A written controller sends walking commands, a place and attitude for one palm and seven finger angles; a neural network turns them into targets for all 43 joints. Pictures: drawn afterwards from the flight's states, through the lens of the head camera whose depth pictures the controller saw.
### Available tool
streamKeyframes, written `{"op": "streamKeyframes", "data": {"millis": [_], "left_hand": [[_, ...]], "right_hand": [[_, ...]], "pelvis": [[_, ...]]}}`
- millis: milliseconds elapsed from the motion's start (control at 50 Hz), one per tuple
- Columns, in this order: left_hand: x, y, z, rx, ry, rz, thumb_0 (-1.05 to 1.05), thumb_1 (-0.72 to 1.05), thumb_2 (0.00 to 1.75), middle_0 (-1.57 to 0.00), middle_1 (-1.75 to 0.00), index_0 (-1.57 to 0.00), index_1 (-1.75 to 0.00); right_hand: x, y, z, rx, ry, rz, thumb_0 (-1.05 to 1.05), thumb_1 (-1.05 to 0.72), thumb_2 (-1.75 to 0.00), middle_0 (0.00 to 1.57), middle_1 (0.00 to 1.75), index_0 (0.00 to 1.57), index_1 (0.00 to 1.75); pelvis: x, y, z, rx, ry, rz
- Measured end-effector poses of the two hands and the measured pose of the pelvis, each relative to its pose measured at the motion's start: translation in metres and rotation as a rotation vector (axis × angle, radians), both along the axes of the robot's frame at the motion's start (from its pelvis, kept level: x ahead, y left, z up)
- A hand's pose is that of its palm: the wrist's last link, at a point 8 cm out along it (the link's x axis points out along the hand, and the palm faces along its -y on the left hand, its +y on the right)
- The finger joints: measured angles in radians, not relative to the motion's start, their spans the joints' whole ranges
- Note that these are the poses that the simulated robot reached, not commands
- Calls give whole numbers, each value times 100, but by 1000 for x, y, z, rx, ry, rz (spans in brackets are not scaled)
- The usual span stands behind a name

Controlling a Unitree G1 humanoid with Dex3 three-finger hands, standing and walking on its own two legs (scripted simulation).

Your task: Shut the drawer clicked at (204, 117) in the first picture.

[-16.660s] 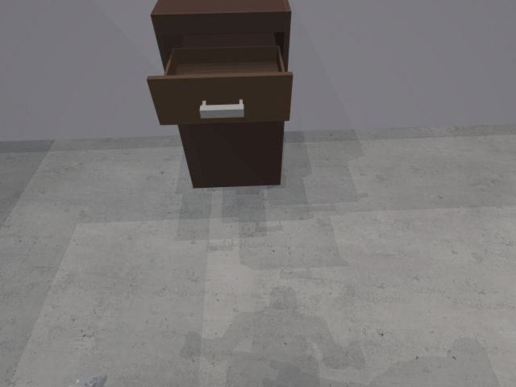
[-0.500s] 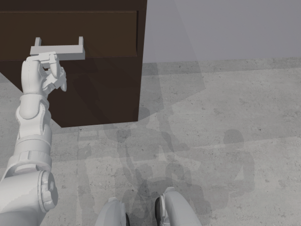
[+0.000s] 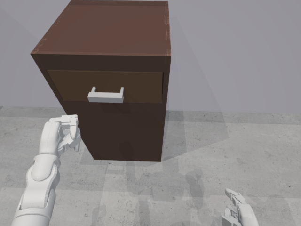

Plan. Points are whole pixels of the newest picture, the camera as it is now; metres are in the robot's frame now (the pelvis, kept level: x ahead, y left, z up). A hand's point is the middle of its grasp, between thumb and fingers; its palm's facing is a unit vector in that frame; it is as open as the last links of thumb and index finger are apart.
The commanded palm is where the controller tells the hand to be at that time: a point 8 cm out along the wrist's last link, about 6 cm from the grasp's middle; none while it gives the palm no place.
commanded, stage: draw the hand back to the body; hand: left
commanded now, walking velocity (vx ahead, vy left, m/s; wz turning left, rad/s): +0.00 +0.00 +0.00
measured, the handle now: (107, 93) +0.58 +0.20 -0.04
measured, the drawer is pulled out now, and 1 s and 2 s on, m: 0.00 0.00 0.00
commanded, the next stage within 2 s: step back with the hand held close in 0.76 s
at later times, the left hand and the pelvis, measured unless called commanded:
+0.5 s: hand (29, 168) +0.20 +0.23 +0.17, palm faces +0.36 -0.86 -0.36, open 3.2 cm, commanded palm +0.14 +0.27 +0.19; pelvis +0.00 -0.01 +0.03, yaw +0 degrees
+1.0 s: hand (4, 179) +0.17 +0.24 +0.19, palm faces +0.40 -0.81 -0.43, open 3.2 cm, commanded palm +0.12 +0.27 +0.20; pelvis -0.02 -0.01 +0.03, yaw -1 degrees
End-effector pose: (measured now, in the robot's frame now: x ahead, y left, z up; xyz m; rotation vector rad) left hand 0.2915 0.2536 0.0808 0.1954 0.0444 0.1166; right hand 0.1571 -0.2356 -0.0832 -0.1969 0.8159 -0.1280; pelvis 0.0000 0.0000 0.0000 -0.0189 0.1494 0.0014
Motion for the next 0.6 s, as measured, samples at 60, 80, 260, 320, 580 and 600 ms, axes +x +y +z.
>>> {"op": "streamKeyframes", "data": {"millis": [60, 80, 260, 320, 580, 600], "left_hand": [[-20, 1, 14, 50, 11, 63, 1, 90, 90, -140, -160, -140, -160], [-27, 2, 18, 61, 11, 80, 1, 90, 90, -140, -160, -140, -160], [-74, 8, 57, 116, -46, 180, 1, 90, 90, -140, -159, -140, -160], [-88, 8, 69, 135, -72, 188, 1, 90, 90, -140, -159, -140, -160], [-150, 13, 118, 269, -186, 239, 1, 89, 90, -140, -159, -141, -160], [-155, 13, 121, 282, -196, 242, 1, 89, 90, -140, -159, -141, -160]], "right_hand": [[9, 5, 9, 3, -35, 11, 1, -91, -89, 20, 30, 20, 30], [11, 6, 12, 3, -44, 18, 1, -91, -89, 20, 30, 20, 30], [24, 17, 28, 8, -107, 81, 1, -91, -89, 20, 30, 20, 30], [25, 18, 30, 15, -123, 95, 1, -91, -89, 20, 30, 20, 30], [15, 12, 32, 21, -159, 106, 1, -91, -89, 20, 30, 20, 30], [14, 11, 32, 21, -162, 104, 1, -91, -89, 20, 30, 20, 30]], "pelvis": [[1, -1, 8, 4, -45, -1], [1, -1, 10, 5, -59, -1], [1, -4, 23, 9, -161, 4], [1, -5, 25, 10, -181, 4], [-2, -10, 27, 5, -222, 0], [-3, -10, 27, 5, -224, 0]]}}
